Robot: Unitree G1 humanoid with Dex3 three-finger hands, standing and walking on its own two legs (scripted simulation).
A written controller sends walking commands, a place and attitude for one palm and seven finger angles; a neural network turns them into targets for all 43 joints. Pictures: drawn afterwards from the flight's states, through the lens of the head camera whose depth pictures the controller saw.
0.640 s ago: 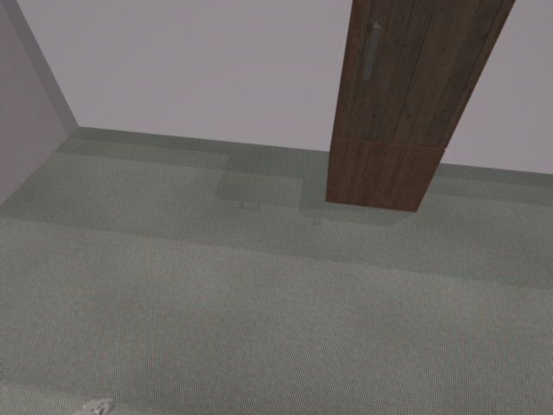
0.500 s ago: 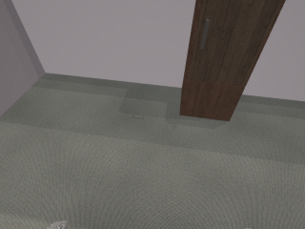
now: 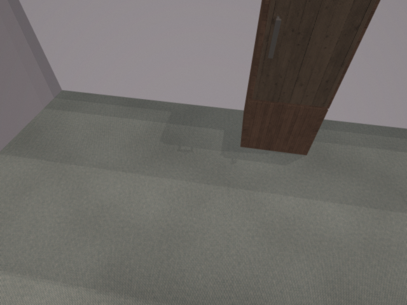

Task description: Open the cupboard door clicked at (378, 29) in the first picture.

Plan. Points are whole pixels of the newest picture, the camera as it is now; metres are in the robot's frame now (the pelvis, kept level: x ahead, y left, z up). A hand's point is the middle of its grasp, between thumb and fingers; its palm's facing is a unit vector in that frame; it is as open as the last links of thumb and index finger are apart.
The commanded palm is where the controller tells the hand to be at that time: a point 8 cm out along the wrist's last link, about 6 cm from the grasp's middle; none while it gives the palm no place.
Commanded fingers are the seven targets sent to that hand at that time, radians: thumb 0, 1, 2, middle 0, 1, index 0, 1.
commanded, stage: stand and wait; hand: left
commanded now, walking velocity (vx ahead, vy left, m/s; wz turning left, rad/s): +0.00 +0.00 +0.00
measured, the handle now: (274, 37) +1.22 -0.25 +0.01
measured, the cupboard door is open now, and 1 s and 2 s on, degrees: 0 0 0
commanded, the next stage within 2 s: look at it before walking up in 0.18 s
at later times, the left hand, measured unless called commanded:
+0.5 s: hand out of the picture +0.08 +0.24 -0.15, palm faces -0.02 -0.94 -0.33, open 7.4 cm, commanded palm none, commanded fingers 0.00 0.90 0.90 -0.20 -0.30 -0.20 -0.30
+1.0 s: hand out of the picture +0.09 +0.25 -0.15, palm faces -0.02 -0.94 -0.34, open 7.4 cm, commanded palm none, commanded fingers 0.00 0.90 0.90 -0.20 -0.30 -0.20 -0.30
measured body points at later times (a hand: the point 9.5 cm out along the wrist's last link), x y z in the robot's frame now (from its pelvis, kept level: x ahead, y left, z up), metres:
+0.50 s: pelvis +0.00 +0.00 +0.00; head +0.01 -0.01 +0.45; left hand +0.08 +0.29 -0.13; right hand +0.08 -0.30 -0.13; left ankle +0.01 +0.13 -0.74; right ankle +0.00 -0.12 -0.74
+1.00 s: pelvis +0.01 +0.00 +0.00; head +0.02 +0.00 +0.45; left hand +0.09 +0.29 -0.13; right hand +0.10 -0.30 -0.13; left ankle +0.01 +0.13 -0.74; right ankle +0.00 -0.12 -0.74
